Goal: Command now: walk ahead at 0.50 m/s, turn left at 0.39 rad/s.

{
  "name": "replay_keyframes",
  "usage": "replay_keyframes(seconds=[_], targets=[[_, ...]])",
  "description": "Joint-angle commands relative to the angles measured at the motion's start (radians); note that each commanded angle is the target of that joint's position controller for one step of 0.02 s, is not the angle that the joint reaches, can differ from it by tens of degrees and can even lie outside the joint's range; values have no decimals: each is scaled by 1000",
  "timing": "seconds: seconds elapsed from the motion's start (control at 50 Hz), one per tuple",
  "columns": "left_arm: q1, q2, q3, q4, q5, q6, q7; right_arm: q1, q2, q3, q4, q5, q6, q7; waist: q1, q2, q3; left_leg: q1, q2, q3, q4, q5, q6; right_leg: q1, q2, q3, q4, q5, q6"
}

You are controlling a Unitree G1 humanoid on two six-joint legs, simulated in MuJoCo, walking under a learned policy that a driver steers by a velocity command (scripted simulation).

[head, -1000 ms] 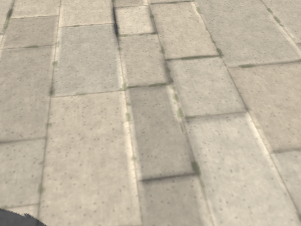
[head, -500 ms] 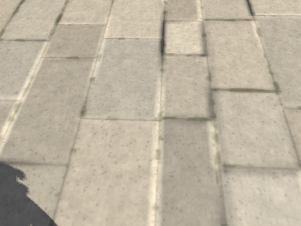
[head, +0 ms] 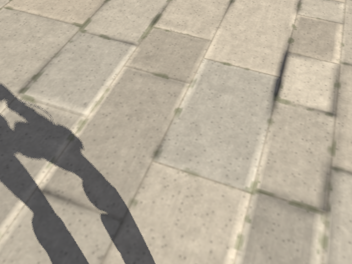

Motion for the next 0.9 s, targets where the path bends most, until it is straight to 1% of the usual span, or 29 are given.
replay_keyframes(seconds=[0.02,0.12,0.22,0.26,0.3,0.32,0.34,0.36,0.38,0.4,0.42,0.44,0.46,0.48,0.5,0.52,0.56,0.58,0.6,0.64,0.68,0.72,0.76,0.8,0.82,0.84,0.86,0.88,0.9], targets=[[73,60,11,-27,7,26,-10,50,-113,-17,-42,6,-37,-1,23,36,-52,70,271,-236,-188,413,112,-65,-13,-22,-89,97,17],[-99,71,7,-80,-4,29,-17,160,-109,-7,-12,5,-39,-2,-42,72,-20,189,262,-213,-199,468,32,-164,3,-38,-289,275,6],[-229,62,-9,-123,-15,20,-25,216,-103,7,11,-11,-43,-12,-83,85,17,306,285,-168,-199,531,19,-175,47,-84,-456,311,-36],[-249,63,-13,-136,-19,14,-28,226,-104,12,25,-21,-45,-18,-80,91,34,344,309,-140,-193,598,16,-142,71,-98,-516,276,-70],[-185,74,-9,-122,-23,9,-25,187,-118,13,27,-28,-49,-26,-32,103,11,349,321,-92,-125,843,-4,-14,124,-116,-559,201,-115],[-112,90,-2,-99,-24,8,-18,174,-130,11,29,-32,-51,-31,1,115,-27,364,326,-74,-45,998,-15,69,160,-125,-562,156,-137],[7,112,9,-61,-24,3,-10,161,-142,9,31,-39,-48,-34,52,117,-88,373,323,-54,99,1088,-23,177,195,-126,-580,120,-160],[159,125,20,-12,-17,-4,-3,136,-153,7,25,-33,-43,-34,128,98,-159,308,303,-21,297,1024,-34,359,198,-113,-655,173,-186],[317,189,40,23,4,-6,7,124,-131,17,-5,-24,-48,-33,184,21,-257,106,261,13,586,707,-47,603,28,97,-661,121,-245],[321,284,66,28,10,-1,4,221,-52,27,-28,0,-53,-14,93,-223,-312,-304,34,33,976,-170,-104,840,-228,646,-747,149,-421],[228,234,58,23,-39,7,-12,161,-111,19,-39,-30,-58,-12,69,-96,-272,-415,73,-115,1042,-254,-83,787,-214,745,-841,103,-417],[142,194,50,0,-42,11,-14,78,-120,19,-69,-26,-67,-6,47,-41,-137,-459,131,-122,1005,-170,-83,652,-190,585,-855,100,-394],[113,148,39,-2,-34,10,-16,32,-117,22,-83,-25,-75,-3,34,39,-75,-441,166,-110,946,-125,-89,545,-149,492,-882,189,-366],[108,131,33,3,-33,6,-11,17,-104,24,-93,-30,-67,0,9,57,-41,-410,188,-108,890,-116,-100,464,-106,423,-894,270,-339],[108,115,26,14,-35,1,-5,26,-92,28,-102,-39,-51,3,-18,41,-42,-364,204,-105,841,-112,-118,405,-65,364,-910,328,-317],[121,125,27,19,-39,-6,-3,35,-78,31,-107,-44,-35,6,-28,20,-52,-339,209,-97,801,-116,-134,379,-47,331,-918,365,-311],[153,157,35,26,-43,-16,-1,14,-64,37,-124,-48,-14,9,-29,2,-55,-344,216,-70,729,-107,-163,342,-18,289,-934,394,-313],[165,168,39,25,-43,-16,0,-21,-62,40,-139,-48,-9,10,-23,-4,-44,-360,220,-59,683,-79,-177,325,-5,278,-948,375,-309],[177,173,40,24,-42,-15,2,-68,-64,40,-158,-45,-6,9,-14,-6,-19,-380,220,-47,629,-45,-192,313,4,267,-948,445,-301],[212,175,41,27,-43,-9,2,-144,-57,45,-187,-39,-4,5,7,-14,-13,-381,202,-27,518,25,-211,323,30,227,-897,687,-262],[246,180,44,26,-46,1,6,-186,-51,51,-204,-30,-4,3,33,-38,-59,-357,172,-20,444,85,-209,371,56,202,-825,841,-208],[274,182,46,21,-44,15,14,-229,-58,53,-222,-21,-3,1,58,-59,-89,-356,147,-26,393,112,-201,429,60,223,-778,865,-182],[282,182,48,11,-35,30,22,-267,-68,56,-239,-17,-5,-4,73,-70,-92,-356,125,-39,335,96,-195,474,55,262,-735,844,-178],[255,187,52,-11,-25,40,29,-247,-88,54,-239,-15,-14,-11,59,-78,-93,-299,109,-68,246,59,-180,490,49,312,-675,813,-167],[219,195,56,-28,-22,41,31,-201,-105,49,-227,-13,-21,-15,34,-84,-97,-230,102,-83,180,47,-166,475,52,337,-640,788,-150],[180,205,59,-44,-26,38,31,-137,-122,44,-210,-14,-29,-22,-2,-84,-107,-133,97,-86,92,81,-149,452,72,352,-581,763,-128],[148,195,57,-60,-40,28,25,-49,-144,38,-192,-24,-46,-31,-53,-44,-142,27,150,-116,-10,238,-123,392,121,335,-453,691,-97],[181,124,36,-103,-61,19,23,52,-225,23,-195,-36,-52,-46,-59,116,-285,272,427,-316,49,604,-59,264,178,238,-199,286,-61],[359,101,37,-104,-78,33,35,18,-266,11,-216,-20,-26,-40,23,298,-408,401,662,-578,82,976,113,95,324,100,17,-433,-50]])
